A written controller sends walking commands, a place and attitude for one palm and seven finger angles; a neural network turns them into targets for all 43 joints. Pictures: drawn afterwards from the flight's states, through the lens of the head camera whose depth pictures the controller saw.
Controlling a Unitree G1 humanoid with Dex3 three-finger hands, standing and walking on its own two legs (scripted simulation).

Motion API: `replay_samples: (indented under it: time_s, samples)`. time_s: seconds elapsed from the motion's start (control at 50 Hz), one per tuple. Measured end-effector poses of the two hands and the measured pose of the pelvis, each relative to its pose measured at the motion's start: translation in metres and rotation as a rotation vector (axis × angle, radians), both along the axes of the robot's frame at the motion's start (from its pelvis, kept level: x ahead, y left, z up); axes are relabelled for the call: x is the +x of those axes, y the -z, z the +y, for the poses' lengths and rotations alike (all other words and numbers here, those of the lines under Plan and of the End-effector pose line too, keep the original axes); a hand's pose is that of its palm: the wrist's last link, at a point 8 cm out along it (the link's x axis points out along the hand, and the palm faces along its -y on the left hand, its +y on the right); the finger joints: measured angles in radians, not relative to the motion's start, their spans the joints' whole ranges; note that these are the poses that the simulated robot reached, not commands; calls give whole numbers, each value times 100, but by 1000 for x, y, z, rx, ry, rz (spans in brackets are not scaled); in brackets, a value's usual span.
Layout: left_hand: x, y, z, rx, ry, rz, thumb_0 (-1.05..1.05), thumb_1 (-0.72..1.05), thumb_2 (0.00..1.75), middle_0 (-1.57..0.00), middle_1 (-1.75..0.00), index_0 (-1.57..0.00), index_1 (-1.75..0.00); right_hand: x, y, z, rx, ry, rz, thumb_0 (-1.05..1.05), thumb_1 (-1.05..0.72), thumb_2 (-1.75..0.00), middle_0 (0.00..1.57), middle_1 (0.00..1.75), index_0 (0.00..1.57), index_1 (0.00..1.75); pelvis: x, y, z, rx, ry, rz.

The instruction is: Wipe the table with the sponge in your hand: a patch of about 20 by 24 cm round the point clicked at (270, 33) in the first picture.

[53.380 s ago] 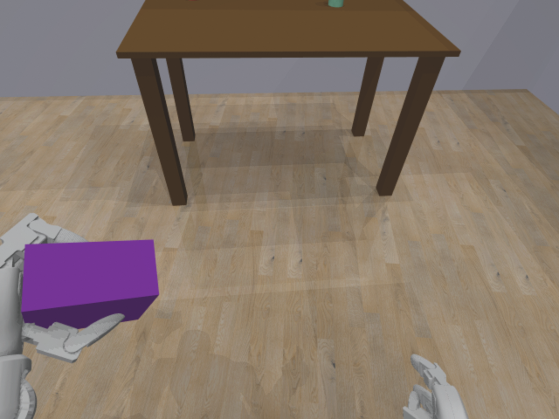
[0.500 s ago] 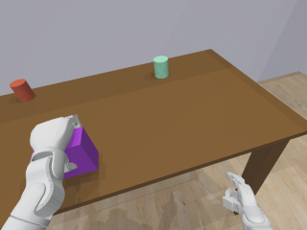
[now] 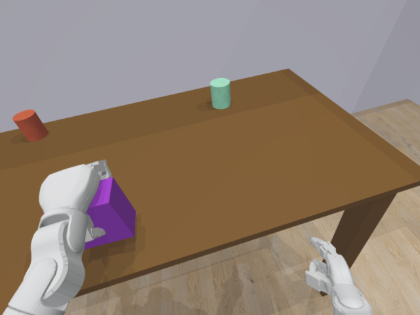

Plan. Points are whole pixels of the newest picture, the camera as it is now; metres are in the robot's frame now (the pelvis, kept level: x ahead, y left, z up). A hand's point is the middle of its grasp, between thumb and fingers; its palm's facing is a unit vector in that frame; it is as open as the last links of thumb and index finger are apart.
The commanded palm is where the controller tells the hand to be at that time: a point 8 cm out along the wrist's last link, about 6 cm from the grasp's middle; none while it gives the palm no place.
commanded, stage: lower the sponge onto the table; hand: left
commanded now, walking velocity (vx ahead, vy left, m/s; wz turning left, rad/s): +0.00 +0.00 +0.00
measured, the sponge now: (98, 220) +0.24 +0.27 +0.08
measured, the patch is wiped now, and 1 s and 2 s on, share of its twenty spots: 0.00 0.00 0.40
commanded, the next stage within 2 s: wipe forward along the first lane in 1.04 s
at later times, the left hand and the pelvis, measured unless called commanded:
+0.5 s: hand (92, 211) +0.24 +0.27 +0.11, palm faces +0.07 -0.10 -0.99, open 10.4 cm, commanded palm +0.20 +0.27 +0.17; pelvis +0.00 +0.01 +0.00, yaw +0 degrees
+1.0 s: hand (96, 222) +0.23 +0.26 +0.09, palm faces +0.05 -0.10 -0.99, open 10.4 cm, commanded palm +0.20 +0.26 +0.15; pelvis +0.00 +0.01 +0.00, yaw +0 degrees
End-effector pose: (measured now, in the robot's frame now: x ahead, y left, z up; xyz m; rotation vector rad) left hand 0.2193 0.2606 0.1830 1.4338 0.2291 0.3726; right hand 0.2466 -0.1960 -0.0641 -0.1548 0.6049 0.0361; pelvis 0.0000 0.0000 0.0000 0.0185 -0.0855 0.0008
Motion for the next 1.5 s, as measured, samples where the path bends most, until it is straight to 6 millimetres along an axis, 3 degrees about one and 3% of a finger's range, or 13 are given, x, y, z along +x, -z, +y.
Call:
replay_samples:
  time_s: [0.18,0.48,0.76,0.98,1.2,1.5]
  samples:
    - [-10,15,9,-8,-40,52,0,-55,106,-71,-133,-73,-133,0,-1,1,-14,-4,5,1,-90,-90,20,30,19,30,-1,0,2,-2,-4,-4]
    - [2,23,7,-7,5,43,0,-55,106,-71,-133,-73,-133,-2,0,6,-11,2,7,1,-90,-90,20,30,19,30,2,-1,5,-4,1,5]
    - [-22,41,16,-22,-38,95,0,-55,106,-71,-133,-73,-133,-1,-1,4,-38,-5,13,1,-90,-90,20,30,22,31,3,0,7,-9,-6,-3]
    - [-9,42,1,-4,7,63,0,-55,106,-71,-133,-73,-133,-4,0,9,-8,3,11,1,-90,-90,20,30,19,30,1,-1,7,-5,0,3]
    - [-7,44,2,-11,-32,62,0,-55,106,-70,-134,-73,-134,-2,0,1,-8,5,21,1,-90,-90,20,30,20,30,2,0,2,-5,1,9]
    - [26,46,25,27,-71,133,-1,-56,106,-71,-133,-74,-132,-14,13,-24,-49,70,67,1,-90,-90,20,30,20,30,4,1,-6,-7,-12,45]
